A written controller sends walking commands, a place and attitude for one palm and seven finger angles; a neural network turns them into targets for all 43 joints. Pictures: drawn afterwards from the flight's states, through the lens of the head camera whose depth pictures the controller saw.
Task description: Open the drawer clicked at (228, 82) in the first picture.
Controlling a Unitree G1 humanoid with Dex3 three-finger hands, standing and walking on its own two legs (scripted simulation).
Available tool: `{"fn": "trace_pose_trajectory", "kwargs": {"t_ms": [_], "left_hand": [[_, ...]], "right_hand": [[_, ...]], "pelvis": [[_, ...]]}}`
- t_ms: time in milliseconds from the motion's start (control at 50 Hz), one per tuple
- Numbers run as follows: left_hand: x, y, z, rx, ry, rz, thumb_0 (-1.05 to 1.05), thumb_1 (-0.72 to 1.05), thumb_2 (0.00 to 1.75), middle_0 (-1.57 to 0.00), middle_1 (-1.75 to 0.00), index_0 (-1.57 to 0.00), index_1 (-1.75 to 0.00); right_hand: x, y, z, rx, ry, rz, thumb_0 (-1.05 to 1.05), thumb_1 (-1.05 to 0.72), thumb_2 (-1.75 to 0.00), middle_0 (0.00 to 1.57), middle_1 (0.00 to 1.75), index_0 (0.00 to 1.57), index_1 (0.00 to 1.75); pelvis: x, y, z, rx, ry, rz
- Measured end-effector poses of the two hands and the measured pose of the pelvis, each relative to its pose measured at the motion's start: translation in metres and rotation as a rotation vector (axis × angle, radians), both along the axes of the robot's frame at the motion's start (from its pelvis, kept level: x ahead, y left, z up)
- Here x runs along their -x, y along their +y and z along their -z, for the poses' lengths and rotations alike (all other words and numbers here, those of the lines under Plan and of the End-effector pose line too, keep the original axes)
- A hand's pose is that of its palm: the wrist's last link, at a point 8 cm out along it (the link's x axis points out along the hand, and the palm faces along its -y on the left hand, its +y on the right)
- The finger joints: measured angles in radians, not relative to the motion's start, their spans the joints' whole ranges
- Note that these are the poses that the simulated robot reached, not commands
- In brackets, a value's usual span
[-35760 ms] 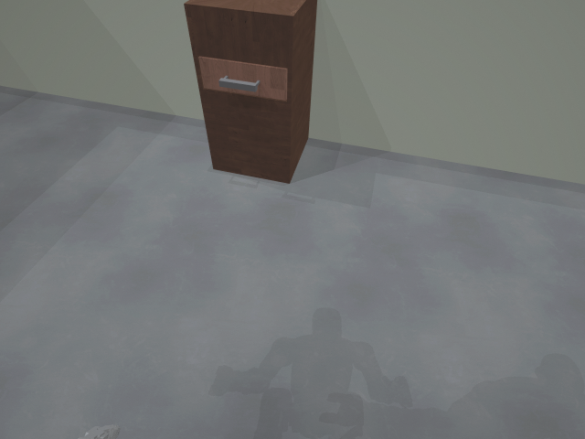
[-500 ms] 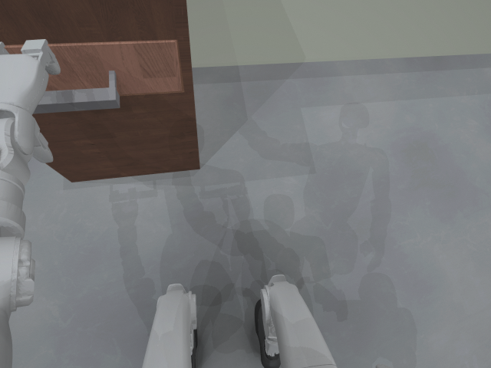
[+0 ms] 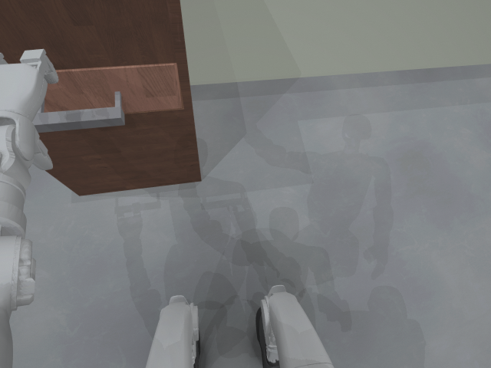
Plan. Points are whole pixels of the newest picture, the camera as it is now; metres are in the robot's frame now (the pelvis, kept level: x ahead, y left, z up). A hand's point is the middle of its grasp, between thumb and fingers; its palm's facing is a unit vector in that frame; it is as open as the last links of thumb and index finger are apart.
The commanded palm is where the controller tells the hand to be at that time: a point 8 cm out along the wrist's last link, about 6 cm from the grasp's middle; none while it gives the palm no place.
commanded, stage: lift the hand off the handle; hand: left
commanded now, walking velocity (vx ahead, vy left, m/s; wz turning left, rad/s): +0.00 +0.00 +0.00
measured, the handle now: (79, 109) +0.59 +0.29 -0.10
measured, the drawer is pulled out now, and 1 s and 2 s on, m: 0.00 0.00 0.00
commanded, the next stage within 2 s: draw the hand back to the body in 0.80 s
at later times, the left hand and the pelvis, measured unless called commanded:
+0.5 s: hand (19, 96) +0.52 +0.30 +0.04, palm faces -0.06 +0.00 -1.00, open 13.8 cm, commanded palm +0.52 +0.28 +0.09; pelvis +0.01 +0.00 +0.03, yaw +0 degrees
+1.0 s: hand (17, 95) +0.51 +0.30 +0.05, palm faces -0.08 -0.02 -1.00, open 13.8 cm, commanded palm +0.49 +0.29 +0.12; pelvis +0.03 +0.01 +0.04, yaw -1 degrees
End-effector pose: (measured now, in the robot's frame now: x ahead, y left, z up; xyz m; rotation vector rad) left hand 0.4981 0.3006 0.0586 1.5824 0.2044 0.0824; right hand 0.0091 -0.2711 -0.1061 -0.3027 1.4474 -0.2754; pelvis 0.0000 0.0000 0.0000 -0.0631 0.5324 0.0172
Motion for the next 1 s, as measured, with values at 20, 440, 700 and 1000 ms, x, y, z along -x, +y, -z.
{"fn": "trace_pose_trajectory", "kwargs": {"t_ms": [20, 440, 700, 1000], "left_hand": [[-0.001, -0.001, -0.001, 0.001, 0.006, 0.003, 0.00, -0.49, 0.30, -0.32, -1.20, -0.32, -1.20], [-0.004, -0.001, -0.028, 0.009, -0.022, 0.010, 0.00, -0.49, 0.30, -0.32, -1.20, -0.32, -1.20], [-0.004, -0.005, -0.049, 0.028, 0.023, 0.025, 0.00, -0.49, 0.30, -0.32, -1.20, -0.32, -1.20], [0.000, -0.003, -0.044, 0.034, -0.003, 0.026, 0.00, -0.49, 0.30, -0.32, -1.20, -0.32, -1.20]], "right_hand": [[0.000, -0.001, -0.002, 0.005, -0.003, 0.001, 0.01, -0.90, -0.90, 0.21, 0.30, 0.21, 0.30], [-0.002, 0.003, -0.019, -0.005, 0.003, 0.021, 0.01, -0.90, -0.90, 0.21, 0.30, 0.20, 0.30], [-0.016, 0.002, -0.041, 0.009, -0.034, 0.026, 0.01, -0.90, -0.90, 0.21, 0.30, 0.21, 0.30], [-0.016, 0.000, -0.045, 0.009, -0.004, 0.038, 0.01, -0.91, -0.90, 0.21, 0.30, 0.20, 0.30]], "pelvis": [[0.000, 0.000, -0.001, 0.001, -0.002, -0.001], [-0.010, 0.002, -0.020, -0.006, -0.025, 0.008], [-0.019, 0.004, -0.041, -0.010, -0.068, 0.008], [-0.026, 0.006, -0.045, -0.012, -0.067, 0.021]]}}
